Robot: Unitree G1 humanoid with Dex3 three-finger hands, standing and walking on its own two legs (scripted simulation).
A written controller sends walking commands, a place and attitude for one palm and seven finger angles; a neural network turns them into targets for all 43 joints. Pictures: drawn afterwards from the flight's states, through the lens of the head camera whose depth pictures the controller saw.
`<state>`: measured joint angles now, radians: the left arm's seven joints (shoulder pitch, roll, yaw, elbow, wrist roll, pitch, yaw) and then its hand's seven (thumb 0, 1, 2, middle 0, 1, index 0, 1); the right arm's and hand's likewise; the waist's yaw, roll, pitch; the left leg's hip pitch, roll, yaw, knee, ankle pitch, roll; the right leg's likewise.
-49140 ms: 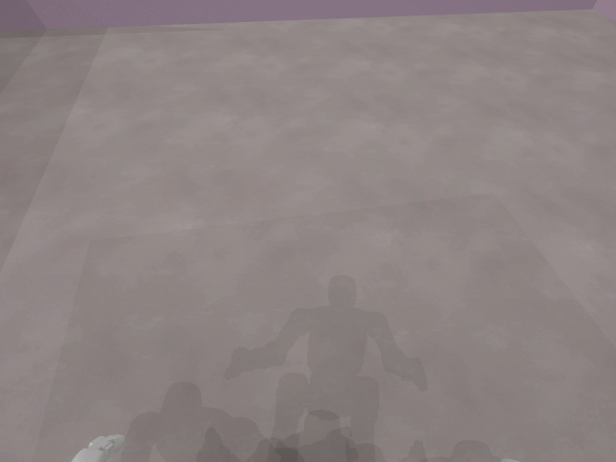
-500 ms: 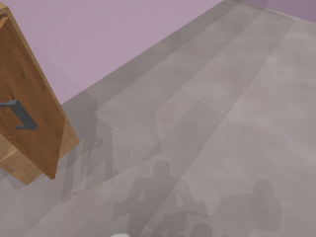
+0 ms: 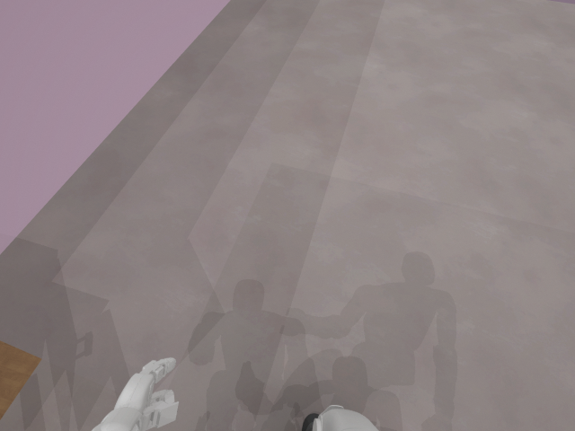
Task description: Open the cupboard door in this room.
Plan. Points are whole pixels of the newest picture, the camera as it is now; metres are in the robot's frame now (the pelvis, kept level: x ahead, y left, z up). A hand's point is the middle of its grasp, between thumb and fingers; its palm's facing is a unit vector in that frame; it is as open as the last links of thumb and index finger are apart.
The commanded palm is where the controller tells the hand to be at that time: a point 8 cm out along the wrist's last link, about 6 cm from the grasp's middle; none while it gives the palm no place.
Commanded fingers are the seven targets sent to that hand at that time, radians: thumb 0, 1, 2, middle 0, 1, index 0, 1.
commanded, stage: walk to a spot facing it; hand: left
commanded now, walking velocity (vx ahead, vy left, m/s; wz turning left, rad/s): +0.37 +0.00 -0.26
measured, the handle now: out of the picture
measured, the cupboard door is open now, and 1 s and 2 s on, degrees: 47 47 47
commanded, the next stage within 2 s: turn to face it in 1.34 s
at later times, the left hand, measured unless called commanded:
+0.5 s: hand (182, 413) +0.17 +0.16 -0.16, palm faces +0.02 -0.99 -0.17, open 7.4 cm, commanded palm none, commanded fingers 0.00 0.90 0.90 -0.20 -0.30 -0.20 -0.30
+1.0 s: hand (245, 194) +0.59 +0.09 -0.13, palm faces -0.19 -0.95 -0.26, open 7.4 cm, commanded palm none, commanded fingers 0.00 0.90 0.90 -0.20 -0.30 -0.20 -0.30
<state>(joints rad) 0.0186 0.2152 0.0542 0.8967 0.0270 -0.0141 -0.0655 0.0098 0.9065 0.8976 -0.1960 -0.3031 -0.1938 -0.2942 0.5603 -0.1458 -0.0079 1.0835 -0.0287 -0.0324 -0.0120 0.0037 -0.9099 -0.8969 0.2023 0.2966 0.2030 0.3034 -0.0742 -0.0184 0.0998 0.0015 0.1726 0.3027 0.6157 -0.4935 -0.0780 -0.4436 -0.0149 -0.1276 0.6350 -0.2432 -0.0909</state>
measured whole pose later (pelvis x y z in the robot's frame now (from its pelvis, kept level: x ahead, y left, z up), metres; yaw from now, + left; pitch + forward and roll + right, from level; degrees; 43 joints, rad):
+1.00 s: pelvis +0.44 -0.09 +0.01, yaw -11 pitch +0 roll +1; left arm 0.13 0.22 0.07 0.98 0.02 -0.07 -0.02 0.00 0.91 0.90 -0.20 -0.30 -0.19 -0.29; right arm 0.43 -0.19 -0.05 1.15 -0.02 -0.01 0.01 0.01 -0.92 -0.90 0.20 0.30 0.20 0.30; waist -0.04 0.02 0.06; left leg -0.26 0.10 0.10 0.95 -0.49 -0.01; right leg -0.35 -0.05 -0.12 0.64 -0.28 -0.05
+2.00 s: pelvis +0.77 -0.17 +0.03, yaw +11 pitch +1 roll +2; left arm 0.18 0.18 0.05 0.91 0.02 -0.02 0.02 0.00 0.92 0.90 -0.20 -0.30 -0.20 -0.30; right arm 0.16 -0.23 -0.07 0.97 -0.02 0.06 0.02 0.01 -0.92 -0.90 0.20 0.30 0.20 0.30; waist -0.02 -0.04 0.08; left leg -0.49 0.05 0.08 0.94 -0.41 -0.06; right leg -0.21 -0.12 -0.22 0.50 -0.31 -0.01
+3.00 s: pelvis +0.84 -0.18 +0.01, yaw +46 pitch +1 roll +0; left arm 0.19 0.27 0.07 0.91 0.02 0.07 0.01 0.01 0.91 0.90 -0.20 -0.30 -0.20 -0.29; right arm 0.10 -0.23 -0.06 0.88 -0.02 0.03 0.01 0.00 -0.91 -0.90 0.20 0.30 0.20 0.30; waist 0.00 -0.06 0.11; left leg -0.34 0.00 0.04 0.62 -0.30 0.03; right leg -0.44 -0.10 -0.07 1.10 -0.53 0.08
